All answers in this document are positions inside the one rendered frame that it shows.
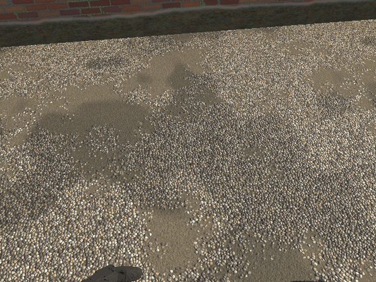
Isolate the robot left hand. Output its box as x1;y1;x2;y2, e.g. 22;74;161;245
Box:
81;264;142;282

